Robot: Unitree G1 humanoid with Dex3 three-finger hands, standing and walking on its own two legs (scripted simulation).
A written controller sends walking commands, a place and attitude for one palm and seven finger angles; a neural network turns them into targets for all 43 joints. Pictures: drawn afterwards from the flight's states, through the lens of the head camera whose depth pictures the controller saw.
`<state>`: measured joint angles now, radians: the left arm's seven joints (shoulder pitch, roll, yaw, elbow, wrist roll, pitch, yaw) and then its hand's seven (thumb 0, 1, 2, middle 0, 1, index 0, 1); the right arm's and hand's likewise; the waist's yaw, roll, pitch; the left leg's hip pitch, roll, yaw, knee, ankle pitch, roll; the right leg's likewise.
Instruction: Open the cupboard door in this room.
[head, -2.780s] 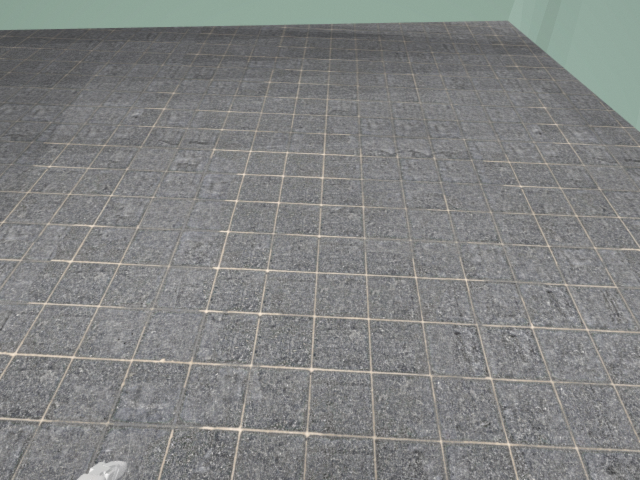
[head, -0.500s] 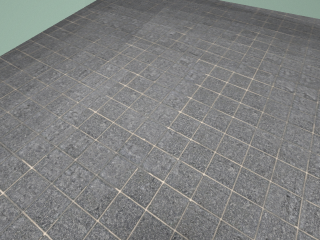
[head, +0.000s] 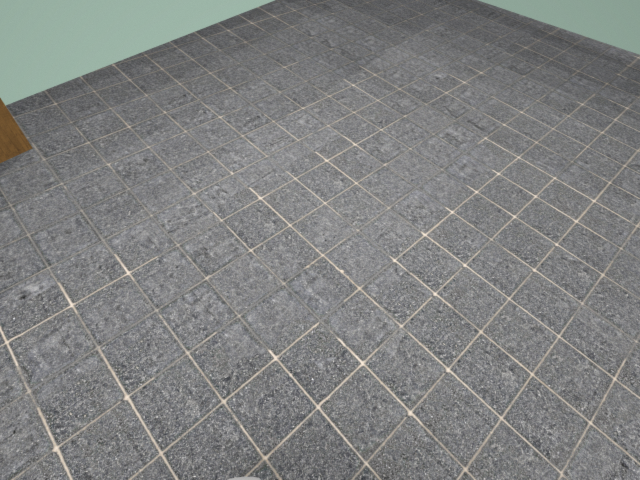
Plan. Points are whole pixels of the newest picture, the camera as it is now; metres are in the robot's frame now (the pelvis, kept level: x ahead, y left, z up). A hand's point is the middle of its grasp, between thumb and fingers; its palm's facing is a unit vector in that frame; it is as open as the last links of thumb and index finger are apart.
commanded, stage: turn or walk to find it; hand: left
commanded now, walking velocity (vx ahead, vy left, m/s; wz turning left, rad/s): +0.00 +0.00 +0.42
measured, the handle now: out of the picture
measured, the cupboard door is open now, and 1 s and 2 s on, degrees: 0 0 0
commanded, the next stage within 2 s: stand and wait in 0.44 s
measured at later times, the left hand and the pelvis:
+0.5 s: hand out of the picture +0.04 +0.19 -0.13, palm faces +0.20 -0.94 -0.28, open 7.4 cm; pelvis -0.02 -0.02 +0.01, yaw +11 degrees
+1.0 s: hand out of the picture -0.11 +0.16 -0.16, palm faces +0.30 -0.94 -0.19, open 7.4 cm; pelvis -0.04 +0.00 +0.02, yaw +13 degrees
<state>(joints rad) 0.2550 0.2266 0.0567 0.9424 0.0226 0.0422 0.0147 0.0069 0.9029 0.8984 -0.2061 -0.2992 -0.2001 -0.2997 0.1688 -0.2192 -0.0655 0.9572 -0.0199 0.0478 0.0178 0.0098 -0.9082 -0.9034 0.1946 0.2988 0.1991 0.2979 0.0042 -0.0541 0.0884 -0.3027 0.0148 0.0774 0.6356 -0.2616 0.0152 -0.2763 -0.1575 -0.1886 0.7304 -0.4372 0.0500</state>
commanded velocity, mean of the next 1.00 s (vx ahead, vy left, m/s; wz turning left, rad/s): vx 0.00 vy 0.00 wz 0.18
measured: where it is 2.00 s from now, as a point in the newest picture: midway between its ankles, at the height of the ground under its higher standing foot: outside the picture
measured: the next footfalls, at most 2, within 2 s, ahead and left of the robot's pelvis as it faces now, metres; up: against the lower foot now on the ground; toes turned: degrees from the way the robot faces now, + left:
right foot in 0.44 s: +0.03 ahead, -0.12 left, +0.00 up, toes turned +7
left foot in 0.82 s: -0.04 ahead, +0.12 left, +0.00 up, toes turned +17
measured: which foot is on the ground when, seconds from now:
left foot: down 0.00-0.44, up 0.46-0.80, down 0.82-1.00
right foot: up 0.00-0.42, down 0.44-1.00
